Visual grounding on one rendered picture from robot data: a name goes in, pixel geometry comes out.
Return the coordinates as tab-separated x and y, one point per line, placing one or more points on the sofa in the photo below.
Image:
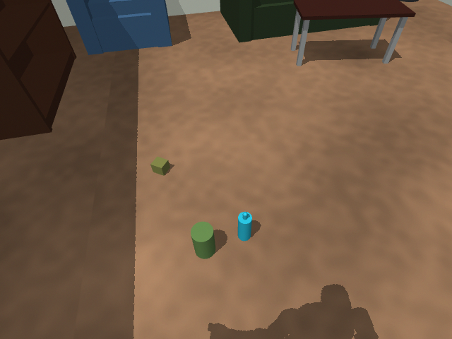
261	19

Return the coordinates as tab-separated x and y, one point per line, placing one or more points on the armchair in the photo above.
116	25

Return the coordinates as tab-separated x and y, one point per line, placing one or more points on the coffee table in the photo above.
346	9

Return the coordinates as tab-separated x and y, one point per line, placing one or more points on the bookshelf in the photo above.
36	58

